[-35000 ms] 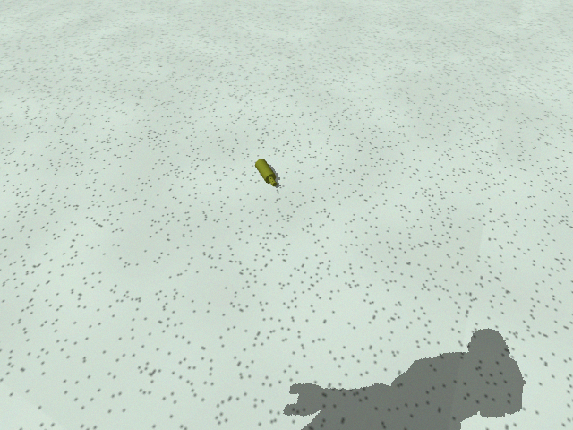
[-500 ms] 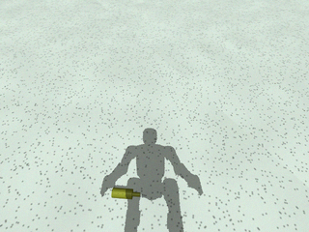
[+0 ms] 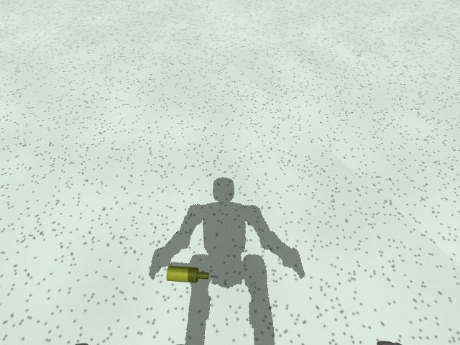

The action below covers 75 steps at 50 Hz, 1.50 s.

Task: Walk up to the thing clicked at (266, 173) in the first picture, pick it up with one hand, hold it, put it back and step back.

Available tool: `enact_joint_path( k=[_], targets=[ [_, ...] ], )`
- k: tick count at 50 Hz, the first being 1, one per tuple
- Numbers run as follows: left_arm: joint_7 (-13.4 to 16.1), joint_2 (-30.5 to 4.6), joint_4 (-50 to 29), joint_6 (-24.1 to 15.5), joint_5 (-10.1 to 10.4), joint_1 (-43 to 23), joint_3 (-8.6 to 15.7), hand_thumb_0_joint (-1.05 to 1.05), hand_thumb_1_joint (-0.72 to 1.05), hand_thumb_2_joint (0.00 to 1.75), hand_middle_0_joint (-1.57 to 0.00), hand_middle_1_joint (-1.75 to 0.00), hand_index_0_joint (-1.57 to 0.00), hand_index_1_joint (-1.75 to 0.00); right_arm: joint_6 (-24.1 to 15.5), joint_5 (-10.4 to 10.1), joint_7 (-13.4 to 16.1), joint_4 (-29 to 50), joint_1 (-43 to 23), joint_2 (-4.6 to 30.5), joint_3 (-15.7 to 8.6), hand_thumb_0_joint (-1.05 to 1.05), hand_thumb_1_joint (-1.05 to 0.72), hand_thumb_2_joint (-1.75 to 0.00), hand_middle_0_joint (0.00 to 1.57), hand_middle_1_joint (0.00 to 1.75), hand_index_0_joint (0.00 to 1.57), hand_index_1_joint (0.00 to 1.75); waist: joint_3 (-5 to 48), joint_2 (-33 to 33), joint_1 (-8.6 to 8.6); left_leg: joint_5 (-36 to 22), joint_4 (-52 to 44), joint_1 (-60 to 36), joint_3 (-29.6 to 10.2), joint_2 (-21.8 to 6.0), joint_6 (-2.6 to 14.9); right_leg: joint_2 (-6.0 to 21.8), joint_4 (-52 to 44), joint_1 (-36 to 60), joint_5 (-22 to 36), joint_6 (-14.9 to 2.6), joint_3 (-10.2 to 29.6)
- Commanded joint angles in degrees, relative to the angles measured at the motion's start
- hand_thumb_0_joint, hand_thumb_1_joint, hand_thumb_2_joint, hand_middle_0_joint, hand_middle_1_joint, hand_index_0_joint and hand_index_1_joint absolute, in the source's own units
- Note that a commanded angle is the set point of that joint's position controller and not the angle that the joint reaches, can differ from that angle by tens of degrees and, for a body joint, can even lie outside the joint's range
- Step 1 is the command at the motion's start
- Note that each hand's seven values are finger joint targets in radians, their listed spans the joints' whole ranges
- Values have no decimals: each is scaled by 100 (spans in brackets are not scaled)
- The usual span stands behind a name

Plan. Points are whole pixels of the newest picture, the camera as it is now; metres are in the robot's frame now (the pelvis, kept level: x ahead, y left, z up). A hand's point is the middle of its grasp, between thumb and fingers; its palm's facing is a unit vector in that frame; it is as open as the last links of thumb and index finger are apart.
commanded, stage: step back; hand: left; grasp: from above
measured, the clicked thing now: (188, 274) +0.45 +0.19 -0.75
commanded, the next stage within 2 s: none
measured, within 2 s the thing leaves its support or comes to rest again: neither
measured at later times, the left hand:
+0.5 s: hand out of the picture +0.05 +0.31 -0.18, palm faces -0.09 -0.92 -0.37, open 7.3 cm
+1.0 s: hand out of the picture -0.06 +0.33 -0.16, palm faces -0.02 -0.92 -0.39, open 7.3 cm
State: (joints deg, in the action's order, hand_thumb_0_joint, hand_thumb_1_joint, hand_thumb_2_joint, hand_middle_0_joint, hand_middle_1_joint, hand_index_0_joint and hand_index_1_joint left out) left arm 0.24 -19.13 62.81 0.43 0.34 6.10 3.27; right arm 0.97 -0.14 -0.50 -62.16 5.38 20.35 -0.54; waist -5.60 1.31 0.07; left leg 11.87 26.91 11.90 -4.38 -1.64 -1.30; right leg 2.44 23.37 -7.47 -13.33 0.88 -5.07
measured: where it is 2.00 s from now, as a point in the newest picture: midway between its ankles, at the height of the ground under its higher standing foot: outside the picture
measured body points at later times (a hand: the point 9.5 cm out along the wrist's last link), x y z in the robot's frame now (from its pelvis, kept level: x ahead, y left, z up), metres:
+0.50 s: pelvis -0.07 +0.05 -0.02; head +0.00 +0.06 +0.43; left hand +0.06 +0.36 -0.15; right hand +0.00 -0.26 -0.13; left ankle -0.02 +0.15 -0.74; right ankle -0.11 -0.08 -0.70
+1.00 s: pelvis -0.20 +0.07 -0.02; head -0.14 +0.08 +0.42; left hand -0.06 +0.38 -0.14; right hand -0.12 -0.25 -0.13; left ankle -0.19 +0.18 -0.74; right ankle -0.14 -0.07 -0.72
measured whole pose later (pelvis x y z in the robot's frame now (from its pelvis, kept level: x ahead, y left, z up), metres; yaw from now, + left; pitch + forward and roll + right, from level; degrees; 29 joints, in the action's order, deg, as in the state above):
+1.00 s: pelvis -0.20 +0.07 -0.02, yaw -2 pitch -3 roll +1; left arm 1.2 -22.3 45.4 3.9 -0.8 6.5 4.6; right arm 1.4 1.7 -0.2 -50.2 9.3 21.5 -2.3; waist -10.8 -2.4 -0.3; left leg 19.5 38.0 15.4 -1.7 2.3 1.1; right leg -1.3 49.6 -25.8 -26.6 -0.5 5.2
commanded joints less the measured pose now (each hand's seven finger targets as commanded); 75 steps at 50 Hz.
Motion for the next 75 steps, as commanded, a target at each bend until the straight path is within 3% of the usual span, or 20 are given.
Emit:
enact_joint_path(
  k=[1, 5, 8, 10, 13, 22, 27, 29, 31, 32, 35, 41, 46, 48, 55, 64, 66, 67, 70, 75],
  targets=[
    [145, -1752, -867, -64, -81, -506, 431, 0, 90, 90, -20, -30, -20, -30, 107, -19, 45, 584, 214, 1136, -394, 0, -90, -90, 20, 30, 20, 30, 778, -1129, 118, 1064, 2240, 213, 281, 431, 337, 1796, -331, -382, 2537, -1372, 1464],
    [186, -1734, -1275, -41, -211, -916, 415, 0, 90, 90, -20, -30, -20, -30, 191, -29, -22, 835, 642, 1135, -480, 0, -90, -90, 20, 30, 20, 30, 524, -1290, 302, 1486, 2215, 604, -4, 132, 450, 1683, 371, -689, 2628, -1281, 1178],
    [144, -1467, -1388, 103, -88, -633, 321, 0, 90, 90, -20, -30, -20, -30, 46, 126, 27, 823, 724, 1211, -545, 0, -90, -90, 20, 30, 20, 30, 617, -364, 181, -1542, -77, 258, 168, 5, 389, 765, 1654, -471, 1703, -643, 537],
    [193, -1062, -1487, 227, 5, -350, 254, 0, 90, 90, -20, -30, -20, -30, -42, 216, 48, 1037, 633, 2022, -704, 0, -90, -90, 20, 30, 20, 30, 794, 1098, 114, -4127, -327, -368, -1897, -1483, 1183, -799, 3347, -1756, -2449, -316, 931],
    [304, -1264, -1380, 261, -3, -294, 278, 0, 90, 90, -20, -30, -20, -30, -44, 174, 151, 1265, 131, 1768, -656, 0, -90, -90, 20, 30, 20, 30, 908, 709, 60, -3366, -149, -391, -1501, -1360, 1310, -752, 4588, -2063, -2171, -343, 1836],
    [181, -1263, -1668, 138, -92, 41, 361, 0, 90, 90, -20, -30, -20, -30, -54, 153, 271, 1559, 640, 1494, -649, 0, -90, -90, 20, 30, 20, 30, 898, 599, 294, -3354, 282, -1318, -1060, -1473, 1704, -486, 3201, -2145, -1733, 36, 1209],
    [88, -1205, -1478, 65, -164, 664, 412, 0, 90, 90, -20, -30, -20, -30, 24, 104, 215, 1757, 136, 1611, -605, 0, -90, -90, 20, 30, 20, 30, 925, 630, 0, -1495, 378, -70, -712, -1170, 1315, -397, 1154, -652, -675, -187, 559],
    [82, -1330, -1386, 10, -237, 974, 472, 0, 90, 90, -20, -30, -20, -30, 64, 35, 184, 1744, 113, 1434, -528, 0, -90, -90, 20, 30, 20, 30, 982, 334, -123, -568, 687, 788, -534, -923, 871, -177, 261, 211, 183, -415, 845],
    [65, -2261, -1667, -23, -230, 578, 653, 0, 90, 90, -20, -30, -20, -30, 95, -24, 215, 1833, -230, 1176, -504, 0, -90, -90, 20, 30, 20, 30, 524, -1802, -343, 2288, 3135, 1543, 203, 727, 232, 2012, -609, -892, 921, -1900, 3749],
    [80, -2131, -1900, -64, -275, 295, 641, 0, 90, 90, -20, -30, -20, -30, 118, 14, 238, 1728, -82, 1307, -540, 0, -90, -90, 20, 30, 20, 30, 281, -1341, -242, 2463, 4103, 1352, -497, 679, 188, 2155, -548, -1296, 1401, -2039, 3886],
    [150, -1634, -2043, -44, -200, -219, 533, 0, 90, 90, -20, -30, -20, -30, 78, -70, 232, 1497, 474, 1244, -479, 0, -90, -90, 20, 30, 20, 30, 316, -836, 108, 1694, 4451, 1467, -531, 888, 122, 1159, 33, -1008, 2195, -1421, 2093],
    [190, -1483, -2151, 36, -248, 378, 483, 0, 90, 90, -20, -30, -20, -30, 9, 29, 237, 1652, 388, 1197, -425, 0, -90, -90, 20, 30, 20, 30, 740, -1115, -304, 1873, 2238, 1452, -30, 457, 25, 1121, 552, 411, 2589, -1365, 1861],
    [97, -1392, -2326, 207, -107, 292, 366, 0, 90, 90, -20, -30, -20, -30, -109, 236, 186, 1484, 923, 1413, -609, 0, -90, -90, 20, 30, 20, 30, 921, -466, 9, -287, -447, -314, -380, -199, 375, 487, 1558, -1020, 1026, -615, 1531],
    [187, -1413, -2378, 180, -120, -160, 474, 0, 90, 90, -20, -30, -20, -30, -106, 218, 115, 1692, 582, 2336, -781, 0, -90, -90, 20, 30, 20, 30, 634, 1270, 356, -1472, -923, 516, -2722, -2197, 1801, -822, 3676, -1768, -2527, -190, 1313],
    [107, -1317, -2012, 178, -127, 664, 526, 0, 90, 90, -20, -30, -20, -30, -149, 184, 242, 1852, 191, 1452, -574, 0, -90, -90, 20, 30, 20, 30, 662, 572, -27, -2286, -92, -553, -967, -1283, 1542, -801, 4788, -2351, -1529, 43, 1544],
    [21, -1206, -1571, 79, -147, 1472, 509, 0, 90, 90, -20, -30, -20, -30, 65, 133, 211, 2043, -35, 1746, -647, 0, -90, -90, 20, 30, 20, 30, 1089, 1025, -226, -1044, 559, 315, -494, -1036, 1105, -387, 229, -115, -188, -154, 408],
    [27, -1948, -1705, 0, -323, 1265, 700, 0, 90, 90, -20, -30, -20, -30, 100, 41, 198, 2125, 189, 1164, -494, 0, -90, -90, 20, 30, 20, 30, 685, -936, -106, 1294, 1994, 2328, -89, 253, 340, 919, -292, 289, -367, -640, 2703],
    [36, -2616, -1999, 43, -297, 816, 805, 0, 90, 90, -20, -30, -20, -30, 100, 24, 308, 2200, -198, 1243, -562, 0, -90, -90, 20, 30, 20, 30, 451, -1966, -483, 2437, 3394, 1968, -226, 704, 125, 2177, -729, -1343, -184, -1723, 3930],
    [115, -1765, -2185, -22, -261, -167, 554, 0, 90, 90, -20, -30, -20, -30, 61, -31, 277, 1817, 354, 1340, -576, 0, -90, -90, 20, 30, 20, 30, 182, -735, 168, 1652, 4357, 1725, -670, 836, 180, 1177, 52, -1412, 1495, -1235, 2080],
    [212, -1597, -2237, 15, -302, 320, 540, 0, 90, 90, -20, -30, -20, -30, 16, 54, 267, 1819, 431, 1209, -487, 0, -90, -90, 20, 30, 20, 30, 526, -1077, -235, 1819, 3315, 1798, -238, 617, -5, 1136, 490, -66, 2263, -1275, 1755]
  ],
)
